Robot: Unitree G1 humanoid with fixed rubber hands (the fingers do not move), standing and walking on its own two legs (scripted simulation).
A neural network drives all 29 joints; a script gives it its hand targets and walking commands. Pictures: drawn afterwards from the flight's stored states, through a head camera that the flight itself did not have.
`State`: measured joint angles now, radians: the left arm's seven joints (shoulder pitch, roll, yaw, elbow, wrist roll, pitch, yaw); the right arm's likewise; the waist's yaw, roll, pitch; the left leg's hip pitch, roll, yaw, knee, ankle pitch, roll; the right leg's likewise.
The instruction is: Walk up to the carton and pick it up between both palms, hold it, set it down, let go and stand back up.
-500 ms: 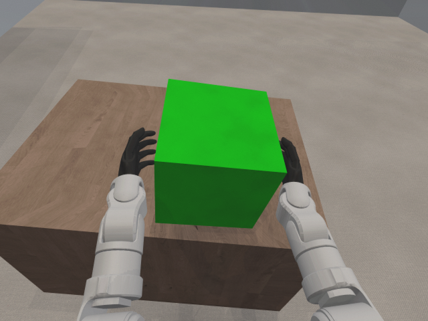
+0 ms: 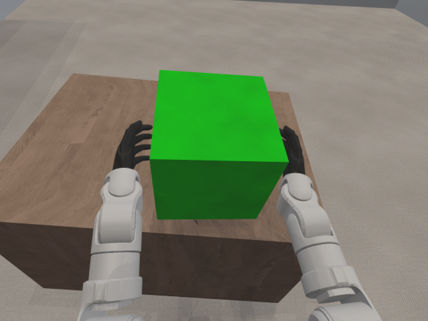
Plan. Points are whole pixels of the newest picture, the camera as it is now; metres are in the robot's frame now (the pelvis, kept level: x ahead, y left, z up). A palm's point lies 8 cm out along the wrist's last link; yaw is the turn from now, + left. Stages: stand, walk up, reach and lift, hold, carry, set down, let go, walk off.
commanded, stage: reach and lift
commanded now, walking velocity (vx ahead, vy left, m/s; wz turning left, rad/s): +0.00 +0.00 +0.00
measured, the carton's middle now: (210, 148) +0.43 -0.01 +0.09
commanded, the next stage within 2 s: hold in 0.56 s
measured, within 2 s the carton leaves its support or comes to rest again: neither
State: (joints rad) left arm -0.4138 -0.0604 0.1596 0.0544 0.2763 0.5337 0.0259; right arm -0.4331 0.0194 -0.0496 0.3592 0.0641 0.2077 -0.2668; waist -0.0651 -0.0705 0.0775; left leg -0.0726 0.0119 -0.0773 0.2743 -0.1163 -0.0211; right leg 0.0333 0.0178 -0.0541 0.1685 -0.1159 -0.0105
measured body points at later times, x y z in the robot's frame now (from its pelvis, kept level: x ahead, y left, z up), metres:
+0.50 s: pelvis +0.00 -0.01 +0.00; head +0.00 +0.03 +0.45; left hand +0.36 +0.14 +0.14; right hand +0.35 -0.16 +0.13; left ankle +0.03 +0.13 -0.75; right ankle -0.01 -0.11 -0.75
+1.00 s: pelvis -0.01 -0.01 +0.00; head -0.02 +0.03 +0.45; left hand +0.35 +0.15 +0.16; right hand +0.36 -0.15 +0.15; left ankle +0.03 +0.13 -0.75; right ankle -0.01 -0.11 -0.75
